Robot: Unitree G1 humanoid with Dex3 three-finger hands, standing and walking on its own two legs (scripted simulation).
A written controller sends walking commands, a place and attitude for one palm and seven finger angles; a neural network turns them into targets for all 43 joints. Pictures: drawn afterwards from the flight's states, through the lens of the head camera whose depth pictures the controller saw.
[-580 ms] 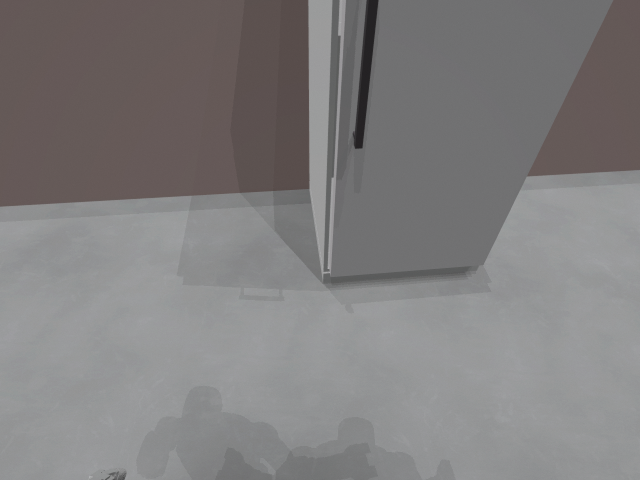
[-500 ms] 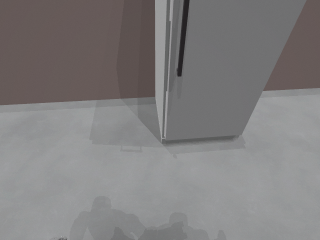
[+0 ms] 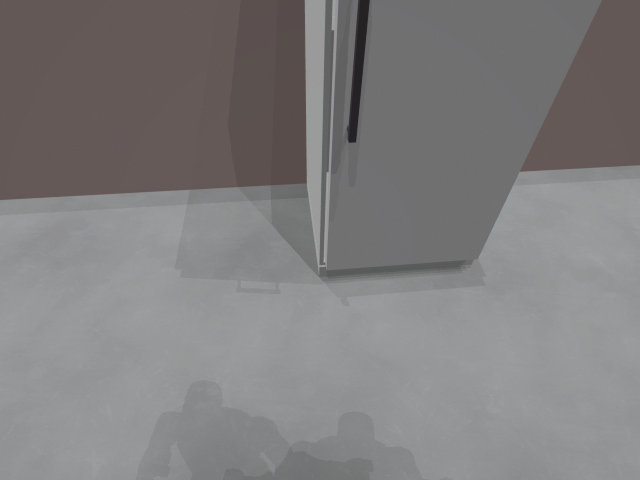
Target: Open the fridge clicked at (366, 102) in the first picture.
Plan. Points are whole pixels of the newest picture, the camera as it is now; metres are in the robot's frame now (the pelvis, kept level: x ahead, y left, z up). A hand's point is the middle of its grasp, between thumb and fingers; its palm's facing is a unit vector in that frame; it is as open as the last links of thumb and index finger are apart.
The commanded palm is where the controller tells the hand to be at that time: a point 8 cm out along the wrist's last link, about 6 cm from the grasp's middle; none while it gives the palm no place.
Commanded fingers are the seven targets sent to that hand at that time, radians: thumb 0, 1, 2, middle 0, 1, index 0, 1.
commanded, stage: stand and wait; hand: left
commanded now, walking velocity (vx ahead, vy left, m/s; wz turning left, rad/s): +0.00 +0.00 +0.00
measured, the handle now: (358, 44) +0.95 -0.03 +0.15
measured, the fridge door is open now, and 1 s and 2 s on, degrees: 0 0 0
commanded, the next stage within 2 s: look at it before walking up in 0.24 s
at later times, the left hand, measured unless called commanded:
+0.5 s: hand out of the picture +0.09 +0.24 -0.15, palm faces -0.03 -0.94 -0.34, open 7.4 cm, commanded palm none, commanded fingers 0.00 0.90 0.90 -0.20 -0.30 -0.20 -0.30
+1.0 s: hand out of the picture +0.08 +0.25 -0.15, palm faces -0.03 -0.94 -0.34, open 7.4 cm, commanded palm none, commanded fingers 0.00 0.90 0.90 -0.20 -0.30 -0.20 -0.30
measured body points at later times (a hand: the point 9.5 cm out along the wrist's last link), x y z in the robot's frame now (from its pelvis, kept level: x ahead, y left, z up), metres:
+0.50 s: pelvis +0.01 +0.00 +0.00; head +0.00 +0.00 +0.45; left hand +0.09 +0.29 -0.13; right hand +0.08 -0.30 -0.13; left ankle +0.02 +0.12 -0.74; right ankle +0.02 -0.13 -0.74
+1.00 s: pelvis +0.02 +0.00 +0.00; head +0.01 +0.00 +0.45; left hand +0.09 +0.30 -0.13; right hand +0.10 -0.30 -0.13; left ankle +0.02 +0.12 -0.74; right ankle +0.02 -0.13 -0.74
